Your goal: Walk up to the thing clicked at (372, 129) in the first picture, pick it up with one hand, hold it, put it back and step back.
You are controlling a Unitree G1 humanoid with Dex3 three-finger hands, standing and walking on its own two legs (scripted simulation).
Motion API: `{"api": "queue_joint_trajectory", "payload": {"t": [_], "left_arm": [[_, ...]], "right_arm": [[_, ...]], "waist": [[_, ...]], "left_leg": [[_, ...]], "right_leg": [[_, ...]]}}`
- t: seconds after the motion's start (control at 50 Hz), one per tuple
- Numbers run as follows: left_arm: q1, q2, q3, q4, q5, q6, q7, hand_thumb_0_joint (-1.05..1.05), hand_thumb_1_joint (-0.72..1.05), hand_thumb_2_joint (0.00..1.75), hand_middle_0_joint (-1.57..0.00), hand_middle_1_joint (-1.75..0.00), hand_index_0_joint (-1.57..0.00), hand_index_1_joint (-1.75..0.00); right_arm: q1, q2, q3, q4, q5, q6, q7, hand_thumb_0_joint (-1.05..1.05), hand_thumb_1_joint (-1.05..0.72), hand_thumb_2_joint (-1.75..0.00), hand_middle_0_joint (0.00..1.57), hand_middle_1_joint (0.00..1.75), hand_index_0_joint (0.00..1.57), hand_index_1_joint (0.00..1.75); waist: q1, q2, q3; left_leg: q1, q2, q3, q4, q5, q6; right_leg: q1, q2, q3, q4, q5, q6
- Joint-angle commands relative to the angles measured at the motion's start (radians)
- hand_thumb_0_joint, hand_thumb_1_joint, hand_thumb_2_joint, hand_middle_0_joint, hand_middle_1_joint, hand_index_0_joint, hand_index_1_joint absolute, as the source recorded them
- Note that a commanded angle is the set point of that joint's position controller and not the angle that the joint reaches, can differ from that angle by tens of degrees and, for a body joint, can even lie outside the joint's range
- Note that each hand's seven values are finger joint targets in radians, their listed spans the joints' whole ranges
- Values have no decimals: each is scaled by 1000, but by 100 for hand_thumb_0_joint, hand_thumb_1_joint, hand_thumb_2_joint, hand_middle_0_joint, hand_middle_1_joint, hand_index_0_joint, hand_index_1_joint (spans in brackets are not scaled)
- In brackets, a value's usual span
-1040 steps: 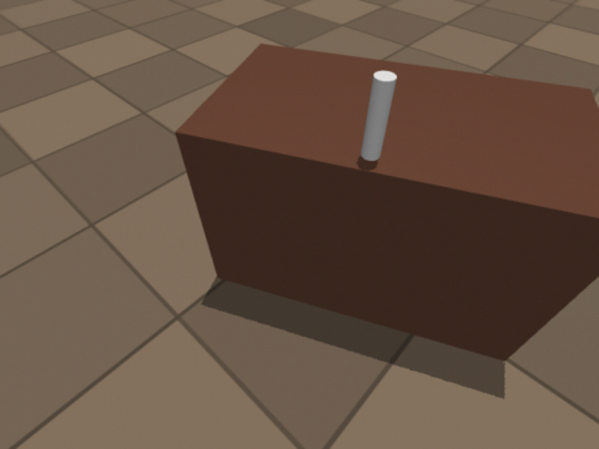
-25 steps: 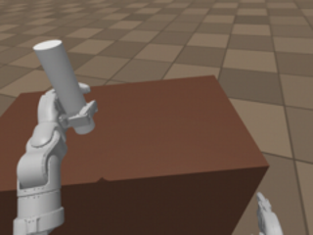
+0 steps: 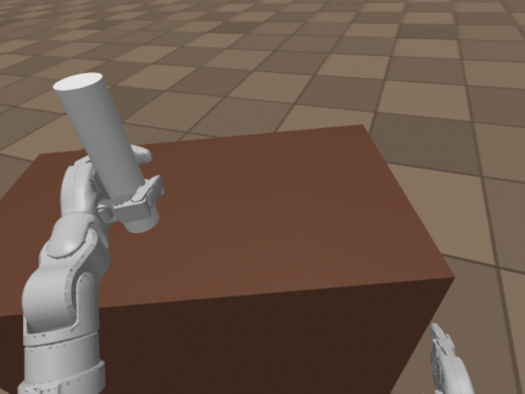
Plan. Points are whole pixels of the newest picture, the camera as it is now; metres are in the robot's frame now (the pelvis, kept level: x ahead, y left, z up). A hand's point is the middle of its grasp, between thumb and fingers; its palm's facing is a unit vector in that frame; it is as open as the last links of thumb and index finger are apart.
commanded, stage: hold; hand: left
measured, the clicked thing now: (115, 162) +0.33 +0.18 +0.27
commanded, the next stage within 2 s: crouch in 1.56 s
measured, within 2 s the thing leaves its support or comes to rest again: neither
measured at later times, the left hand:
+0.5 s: hand (138, 187) +0.33 +0.17 +0.23, palm faces +0.18 -0.98 +0.01, open 6.5 cm
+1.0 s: hand (142, 191) +0.32 +0.16 +0.22, palm faces +0.16 -0.99 +0.01, open 6.5 cm
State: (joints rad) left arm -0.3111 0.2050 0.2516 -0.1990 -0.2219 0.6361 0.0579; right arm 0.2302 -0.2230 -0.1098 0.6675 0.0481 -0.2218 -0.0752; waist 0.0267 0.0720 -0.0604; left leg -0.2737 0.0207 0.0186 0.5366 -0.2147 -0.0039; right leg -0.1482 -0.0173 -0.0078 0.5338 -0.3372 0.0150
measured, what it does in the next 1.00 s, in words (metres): stands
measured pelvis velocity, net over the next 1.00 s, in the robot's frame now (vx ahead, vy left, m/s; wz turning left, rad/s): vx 0.00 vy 0.00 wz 0.00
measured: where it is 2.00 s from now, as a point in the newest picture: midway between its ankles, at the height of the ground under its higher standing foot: outside the picture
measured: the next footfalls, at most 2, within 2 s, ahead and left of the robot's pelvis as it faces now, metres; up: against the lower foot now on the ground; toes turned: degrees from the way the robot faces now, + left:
none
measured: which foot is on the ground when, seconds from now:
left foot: down 0.00-1.00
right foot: down 0.00-1.00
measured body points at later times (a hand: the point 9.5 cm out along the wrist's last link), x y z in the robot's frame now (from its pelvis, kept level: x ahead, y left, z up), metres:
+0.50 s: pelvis +0.00 +0.00 +0.00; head -0.04 -0.03 +0.45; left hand +0.31 +0.22 +0.23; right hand +0.18 -0.25 -0.07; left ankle +0.05 +0.12 -0.73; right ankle -0.03 -0.13 -0.73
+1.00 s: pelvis +0.00 +0.00 +0.00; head -0.04 -0.03 +0.45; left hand +0.31 +0.22 +0.22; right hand +0.17 -0.25 -0.07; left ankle +0.05 +0.12 -0.73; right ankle -0.03 -0.13 -0.73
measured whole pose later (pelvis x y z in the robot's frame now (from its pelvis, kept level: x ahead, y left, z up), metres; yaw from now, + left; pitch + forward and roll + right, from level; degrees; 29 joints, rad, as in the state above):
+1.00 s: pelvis +0.00 +0.00 +0.00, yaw +0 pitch -3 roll +0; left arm -0.28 0.19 0.24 -0.23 -0.22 0.64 0.05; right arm 0.24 -0.22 -0.10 0.65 0.05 -0.24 -0.08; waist 0.03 0.07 -0.06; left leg -0.27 0.02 0.02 0.55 -0.22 0.00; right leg -0.15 -0.02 -0.01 0.54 -0.34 0.02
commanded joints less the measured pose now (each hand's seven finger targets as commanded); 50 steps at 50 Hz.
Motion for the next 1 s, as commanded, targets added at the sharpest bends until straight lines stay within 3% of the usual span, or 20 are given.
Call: {"api": "queue_joint_trajectory", "payload": {"t": [0.0,0.12,0.14,0.18,0.22,0.26,0.32,0.34,0.36,0.38,0.44,0.46,0.56,0.66,0.78,0.8,0.84,0.88,0.94,0.98], "left_arm": [[-454,171,64,-279,-19,-108,0,0,50,135,-136,-148,-138,-147],[-423,180,74,-320,-22,-112,-7,0,50,136,-137,-149,-139,-149],[-414,164,47,-311,-15,-110,-5,0,49,135,-136,-149,-139,-148],[-420,183,76,-311,-19,-112,-3,0,49,135,-136,-148,-138,-148],[-445,181,62,-343,-14,-116,-4,0,50,134,-137,-148,-139,-148],[-435,191,77,-360,-19,-120,-3,0,52,136,-136,-149,-138,-148],[-446,204,92,-349,-22,-117,-2,0,52,137,-137,-150,-140,-149],[-418,187,84,-291,-21,-111,-2,0,52,137,-138,-150,-140,-149],[-427,155,48,-305,-19,-107,-3,0,53,138,-137,-150,-140,-150],[-426,170,71,-276,-24,-105,-5,0,51,138,-138,-151,-140,-150],[-434,165,50,-296,-18,-101,-10,0,52,136,-137,-149,-140,-149],[-426,176,74,-267,-21,-98,-10,0,52,137,-138,-149,-140,-149],[-454,172,53,-296,-14,-102,-8,0,53,136,-136,-148,-138,-148],[-478,190,76,-295,-16,-102,-2,0,50,137,-135,-148,-137,-148],[-430,170,64,-273,-12,-105,-8,0,54,137,-136,-149,-138,-148],[-417,149,41,-275,-13,-103,-12,0,55,137,-136,-148,-138,-148],[-431,172,65,-318,-19,-105,-9,0,55,138,-136,-149,-138,-148],[-437,153,39,-320,-16,-101,-7,0,54,136,-135,-148,-137,-147],[-445,185,79,-294,-13,-108,-3,0,53,138,-135,-148,-137,-148],[-443,165,52,-304,-8,-109,0,0,51,137,-134,-148,-137,-148]], "right_arm": [[-144,-125,-38,-172,1,-70,-16,0,54,-5,5,5,5,5],[-125,-121,-40,-170,4,-67,-17,0,54,-5,5,5,5,5],[-152,-118,-34,-167,4,-67,-18,0,54,-5,5,5,5,5],[-145,-136,-50,-173,0,-72,-21,0,54,-6,5,5,5,5],[-141,-119,-37,-173,1,-74,-21,0,54,-6,5,5,5,5],[-144,-99,-17,-177,0,-79,-21,0,54,-5,5,5,5,5],[-142,-113,-28,-165,-3,-84,-28,0,54,-6,5,5,5,5],[-138,-123,-39,-163,-3,-85,-27,0,54,-6,5,5,5,5],[-140,-98,-16,-156,-3,-82,-25,0,54,-6,5,5,5,5],[-139,-115,-29,-159,-1,-82,-25,0,53,-6,5,5,5,5],[-141,-118,-31,-154,1,-81,-22,0,54,-5,5,5,5,5],[-136,-123,-34,-169,1,-81,-23,0,54,-6,5,5,5,5],[-149,-113,-23,-181,3,-84,-19,0,54,-5,5,5,5,5],[-134,-105,-23,-165,0,-85,-21,0,54,-6,5,5,5,5],[-141,-112,-26,-175,2,-81,-13,0,54,-5,5,5,5,5],[-136,-108,-22,-191,3,-79,-12,0,55,-5,5,5,5,5],[-140,-125,-40,-193,4,-78,-13,0,54,-6,5,5,5,5],[-136,-95,-11,-166,3,-79,-8,0,54,-5,5,5,5,5],[-138,-119,-28,-200,-3,-81,-17,0,54,-6,5,5,5,5],[-137,-96,-14,-175,-1,-77,-17,0,55,-5,5,5,5,5]], "waist": [[-5,-73,-203],[-4,-48,-197],[9,-42,-168],[-3,-60,-176],[-12,-45,-200],[5,-49,-192],[-2,-39,-208],[-10,-52,-197],[-5,-37,-191],[-8,-54,-183],[-4,-48,-195],[-6,-76,-193],[-2,-64,-198],[-1,-42,-213],[5,-35,-195],[1,-50,-196],[1,-55,-212],[1,-31,-177],[-6,-78,-206],[1,-31,-170]], "left_leg": [[211,-16,2,-50,142,19],[213,-16,5,-47,154,18],[191,-17,4,-53,157,16],[199,-16,4,-52,127,18],[221,-19,6,-45,141,18],[196,-23,8,-39,149,20],[210,-22,8,-36,156,20],[209,-19,7,-36,157,20],[204,-20,5,-41,165,18],[203,-20,6,-37,161,20],[206,-21,6,-42,166,19],[210,-22,8,-37,168,23],[214,-23,5,-36,184,22],[220,-19,4,-37,181,18],[208,-14,1,-47,152,12],[208,-14,2,-44,167,15],[215,-18,7,-39,174,19],[203,-19,8,-43,166,17],[212,-15,4,-40,153,22],[196,-17,7,-51,140,15]], "right_leg": [[-110,23,-39,-110,200,-5],[-113,23,-39,-107,215,-6],[-118,22,-40,-106,213,-9],[-116,23,-36,-111,189,-5],[-122,21,-36,-109,203,-5],[-106,17,-34,-109,213,-3],[-105,18,-32,-103,221,-2],[-109,21,-33,-100,225,-2],[-116,20,-36,-99,232,-4],[-117,20,-36,-101,228,-2],[-118,19,-38,-102,230,-5],[-111,18,-36,-107,236,0],[-116,18,-38,-96,251,-1],[-109,20,-38,-96,241,-5],[-119,26,-45,-97,205,-12],[-116,25,-45,-98,220,-10],[-108,23,-40,-101,231,-6],[-126,22,-40,-98,225,-8],[-103,23,-37,-104,216,-4],[-126,23,-38,-106,197,-11]]}}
